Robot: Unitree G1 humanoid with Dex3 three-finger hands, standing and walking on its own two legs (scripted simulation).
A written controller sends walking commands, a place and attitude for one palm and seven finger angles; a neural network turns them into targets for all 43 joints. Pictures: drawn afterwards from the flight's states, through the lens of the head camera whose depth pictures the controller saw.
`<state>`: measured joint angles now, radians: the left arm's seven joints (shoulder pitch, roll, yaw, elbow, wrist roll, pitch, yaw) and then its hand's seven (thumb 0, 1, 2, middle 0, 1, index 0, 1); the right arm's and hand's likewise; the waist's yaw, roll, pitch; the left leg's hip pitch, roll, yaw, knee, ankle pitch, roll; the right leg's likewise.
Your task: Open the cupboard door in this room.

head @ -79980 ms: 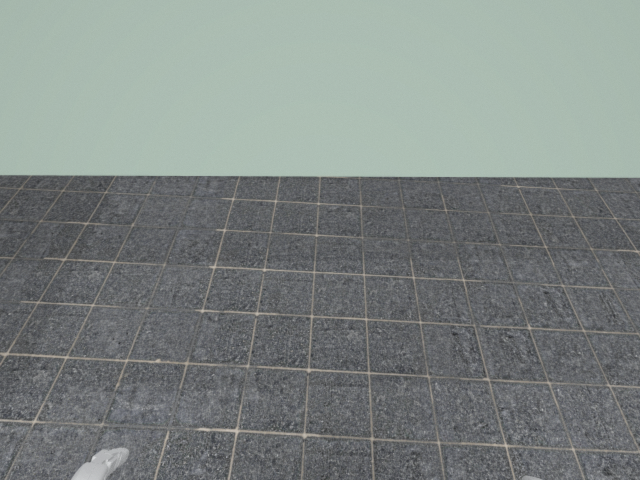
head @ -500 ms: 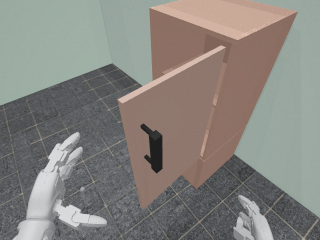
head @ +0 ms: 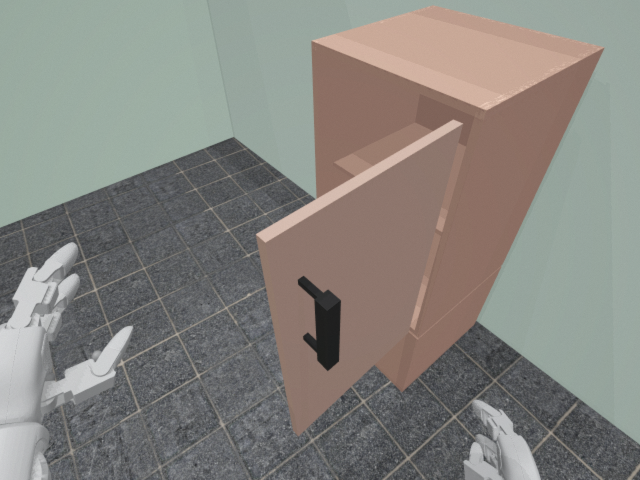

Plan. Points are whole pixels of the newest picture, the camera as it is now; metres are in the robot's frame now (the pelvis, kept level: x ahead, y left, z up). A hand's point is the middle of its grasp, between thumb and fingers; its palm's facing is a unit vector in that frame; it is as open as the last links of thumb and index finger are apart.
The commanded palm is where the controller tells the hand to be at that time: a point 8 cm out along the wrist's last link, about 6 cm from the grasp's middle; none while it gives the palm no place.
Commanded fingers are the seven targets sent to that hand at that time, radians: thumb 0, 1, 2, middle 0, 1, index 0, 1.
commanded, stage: draw the hand back to the body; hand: left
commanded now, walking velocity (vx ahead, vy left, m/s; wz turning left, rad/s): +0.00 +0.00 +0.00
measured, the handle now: (317, 323) +0.32 +0.05 +0.02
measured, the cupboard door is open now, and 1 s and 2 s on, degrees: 93 93 93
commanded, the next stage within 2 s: step back with the hand held close in 0.48 s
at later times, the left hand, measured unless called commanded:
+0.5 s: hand (92, 350) +0.19 +0.24 +0.16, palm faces +0.44 -0.81 -0.39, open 7.5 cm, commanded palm +0.14 +0.28 +0.17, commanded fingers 0.00 0.90 0.90 -0.20 -0.30 -0.20 -0.30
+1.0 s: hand (86, 365) +0.17 +0.24 +0.15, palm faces +0.32 -0.80 -0.51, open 7.4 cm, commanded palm +0.11 +0.28 +0.18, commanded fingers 0.00 0.90 0.90 -0.20 -0.30 -0.20 -0.30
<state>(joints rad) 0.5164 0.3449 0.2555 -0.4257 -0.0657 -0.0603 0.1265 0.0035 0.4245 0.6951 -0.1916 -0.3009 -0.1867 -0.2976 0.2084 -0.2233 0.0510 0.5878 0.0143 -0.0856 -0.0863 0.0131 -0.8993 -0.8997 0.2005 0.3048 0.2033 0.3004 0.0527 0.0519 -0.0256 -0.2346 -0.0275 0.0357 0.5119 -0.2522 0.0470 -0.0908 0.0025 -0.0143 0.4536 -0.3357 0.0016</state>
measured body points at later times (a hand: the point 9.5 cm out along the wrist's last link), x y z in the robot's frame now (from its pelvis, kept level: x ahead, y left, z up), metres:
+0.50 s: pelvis +0.00 -0.02 +0.01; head -0.02 -0.04 +0.45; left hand +0.16 +0.28 +0.18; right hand +0.18 -0.25 -0.08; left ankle +0.02 +0.09 -0.74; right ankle -0.06 -0.12 -0.74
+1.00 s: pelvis -0.03 -0.02 +0.00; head -0.01 -0.02 +0.45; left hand +0.15 +0.28 +0.18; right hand +0.15 -0.27 -0.08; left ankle +0.02 +0.09 -0.74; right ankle -0.06 -0.12 -0.74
